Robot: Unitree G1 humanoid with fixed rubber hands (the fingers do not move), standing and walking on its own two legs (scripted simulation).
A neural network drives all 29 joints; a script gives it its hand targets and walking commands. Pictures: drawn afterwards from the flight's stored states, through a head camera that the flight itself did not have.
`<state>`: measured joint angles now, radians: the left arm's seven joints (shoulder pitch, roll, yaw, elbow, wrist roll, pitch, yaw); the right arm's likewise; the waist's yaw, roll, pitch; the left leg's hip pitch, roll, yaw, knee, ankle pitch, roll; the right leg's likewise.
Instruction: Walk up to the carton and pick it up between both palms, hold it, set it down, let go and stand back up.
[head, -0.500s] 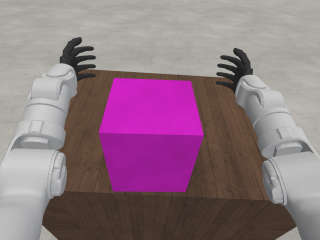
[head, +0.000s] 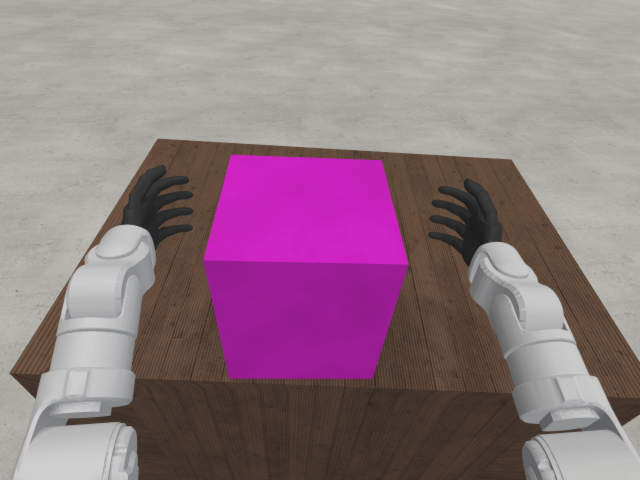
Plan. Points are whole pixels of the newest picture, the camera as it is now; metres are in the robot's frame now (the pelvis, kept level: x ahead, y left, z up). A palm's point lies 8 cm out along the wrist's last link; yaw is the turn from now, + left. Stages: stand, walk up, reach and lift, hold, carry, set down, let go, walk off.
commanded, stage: set down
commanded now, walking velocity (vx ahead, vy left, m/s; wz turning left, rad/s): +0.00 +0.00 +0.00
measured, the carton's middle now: (304, 271) +0.40 +0.03 +0.06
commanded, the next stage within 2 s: none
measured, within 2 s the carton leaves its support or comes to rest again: neither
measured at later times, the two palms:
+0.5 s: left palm (134, 303) +0.31 +0.22 +0.10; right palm (490, 314) +0.30 -0.19 +0.11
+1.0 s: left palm (121, 382) +0.24 +0.23 +0.05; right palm (493, 379) +0.24 -0.19 +0.06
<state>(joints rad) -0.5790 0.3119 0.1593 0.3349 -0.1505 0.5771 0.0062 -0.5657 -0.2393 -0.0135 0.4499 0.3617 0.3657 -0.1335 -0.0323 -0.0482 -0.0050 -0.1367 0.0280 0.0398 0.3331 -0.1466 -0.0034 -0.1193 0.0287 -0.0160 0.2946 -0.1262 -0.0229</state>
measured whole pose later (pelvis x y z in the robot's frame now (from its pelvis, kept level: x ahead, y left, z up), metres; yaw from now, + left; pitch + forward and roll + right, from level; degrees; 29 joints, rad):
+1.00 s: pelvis +0.03 +0.00 +0.00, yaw -1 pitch -2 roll +0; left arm 0.28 0.28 0.03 -0.12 -0.23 0.12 -0.01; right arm 0.36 -0.16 0.00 -0.18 0.21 0.11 -0.09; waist 0.05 -0.02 0.03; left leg -0.08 0.02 0.04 0.28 -0.17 -0.01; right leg -0.07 0.03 0.01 0.26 -0.16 -0.02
